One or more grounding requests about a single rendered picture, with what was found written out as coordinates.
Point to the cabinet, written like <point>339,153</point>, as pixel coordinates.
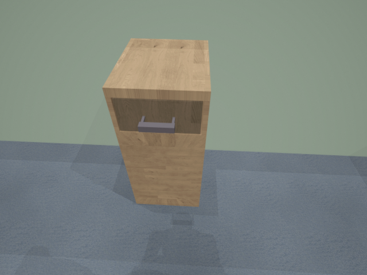
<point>163,168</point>

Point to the handle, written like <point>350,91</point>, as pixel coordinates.
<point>156,127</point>

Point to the drawer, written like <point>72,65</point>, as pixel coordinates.
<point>188,114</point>

